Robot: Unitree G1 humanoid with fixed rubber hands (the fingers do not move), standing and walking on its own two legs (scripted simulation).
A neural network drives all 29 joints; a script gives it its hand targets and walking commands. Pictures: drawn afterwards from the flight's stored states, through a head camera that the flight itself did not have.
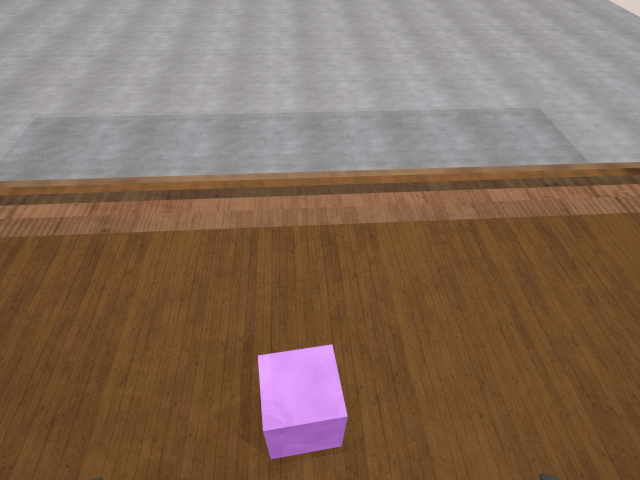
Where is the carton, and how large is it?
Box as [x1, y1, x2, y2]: [258, 344, 347, 458]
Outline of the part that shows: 331,344 258,355 263,432 270,458 341,445 347,416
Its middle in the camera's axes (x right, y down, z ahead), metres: -0.06 +0.46 +1.12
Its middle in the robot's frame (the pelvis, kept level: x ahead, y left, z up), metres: +0.48 +0.05 -0.66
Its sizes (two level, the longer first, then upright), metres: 0.210 0.200 0.250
